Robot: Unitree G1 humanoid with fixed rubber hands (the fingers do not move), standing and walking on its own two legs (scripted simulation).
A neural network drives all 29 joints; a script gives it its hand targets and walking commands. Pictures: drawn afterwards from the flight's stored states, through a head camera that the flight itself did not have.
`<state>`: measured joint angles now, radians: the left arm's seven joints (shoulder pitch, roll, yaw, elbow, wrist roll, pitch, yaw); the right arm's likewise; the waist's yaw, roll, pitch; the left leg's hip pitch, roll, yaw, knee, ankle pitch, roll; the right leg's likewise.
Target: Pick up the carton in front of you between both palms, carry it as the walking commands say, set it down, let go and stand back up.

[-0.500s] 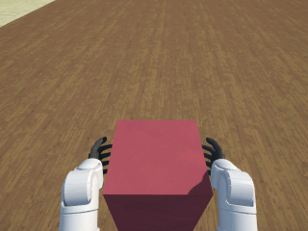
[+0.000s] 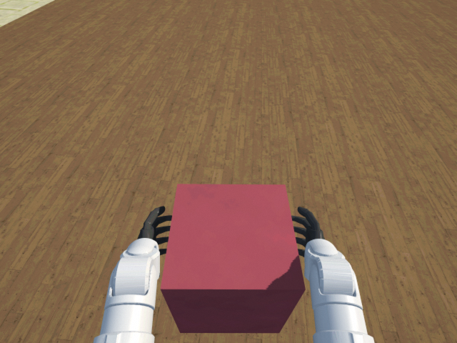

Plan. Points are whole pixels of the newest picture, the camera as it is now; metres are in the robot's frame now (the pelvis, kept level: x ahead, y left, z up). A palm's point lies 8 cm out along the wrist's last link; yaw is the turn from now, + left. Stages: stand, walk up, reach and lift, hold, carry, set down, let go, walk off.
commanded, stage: carry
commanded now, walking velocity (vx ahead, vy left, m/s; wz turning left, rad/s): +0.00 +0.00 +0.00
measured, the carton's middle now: (230, 261) +0.29 +0.00 -0.04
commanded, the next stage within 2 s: hold in 0.28 s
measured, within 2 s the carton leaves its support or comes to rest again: neither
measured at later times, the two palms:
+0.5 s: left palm (136, 263) +0.25 +0.16 +0.03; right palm (305, 249) +0.27 -0.14 +0.04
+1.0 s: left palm (146, 250) +0.27 +0.15 +0.03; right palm (314, 252) +0.27 -0.15 +0.04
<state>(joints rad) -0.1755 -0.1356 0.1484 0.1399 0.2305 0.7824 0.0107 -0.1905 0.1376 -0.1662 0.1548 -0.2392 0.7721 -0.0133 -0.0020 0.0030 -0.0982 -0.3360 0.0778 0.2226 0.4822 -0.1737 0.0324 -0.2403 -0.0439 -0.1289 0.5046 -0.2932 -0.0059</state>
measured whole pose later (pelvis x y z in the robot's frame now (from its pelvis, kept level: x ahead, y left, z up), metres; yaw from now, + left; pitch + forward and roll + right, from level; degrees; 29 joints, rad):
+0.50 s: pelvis -0.01 -0.01 +0.01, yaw +4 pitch -7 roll +0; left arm -0.16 -0.13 0.14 0.11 0.24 0.73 0.02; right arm -0.18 0.14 -0.16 0.18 -0.22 0.68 -0.01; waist 0.01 -0.04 0.09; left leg -0.14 0.03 0.13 0.36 -0.10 0.03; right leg -0.03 -0.01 -0.03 0.42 -0.26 -0.01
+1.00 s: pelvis -0.03 +0.00 +0.00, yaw -2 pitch -10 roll +0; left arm -0.38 -0.19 0.35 0.37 0.32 0.68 0.00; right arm -0.39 0.17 -0.39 0.46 -0.33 0.59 0.04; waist 0.03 -0.04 0.09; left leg -0.16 -0.04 0.02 0.49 -0.16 0.03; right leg -0.08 0.03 0.08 0.54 -0.29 -0.02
